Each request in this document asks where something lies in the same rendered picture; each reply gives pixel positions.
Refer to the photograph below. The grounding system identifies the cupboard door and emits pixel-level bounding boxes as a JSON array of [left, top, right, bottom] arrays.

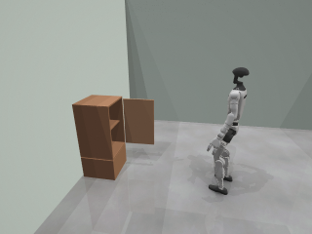
[[123, 98, 154, 145]]

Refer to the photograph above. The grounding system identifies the left robot foot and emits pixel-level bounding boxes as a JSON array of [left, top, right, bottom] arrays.
[[209, 184, 228, 195]]

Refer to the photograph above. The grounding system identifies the left robot upper arm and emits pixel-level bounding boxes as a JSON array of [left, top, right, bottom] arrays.
[[229, 91, 240, 120]]

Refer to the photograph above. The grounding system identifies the robot right shin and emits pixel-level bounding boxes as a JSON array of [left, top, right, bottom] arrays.
[[220, 155, 230, 177]]

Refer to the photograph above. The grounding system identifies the robot left forearm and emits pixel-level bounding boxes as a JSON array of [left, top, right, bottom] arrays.
[[216, 113, 235, 140]]

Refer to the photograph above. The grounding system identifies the left robot hand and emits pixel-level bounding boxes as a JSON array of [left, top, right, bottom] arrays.
[[207, 137, 221, 155]]

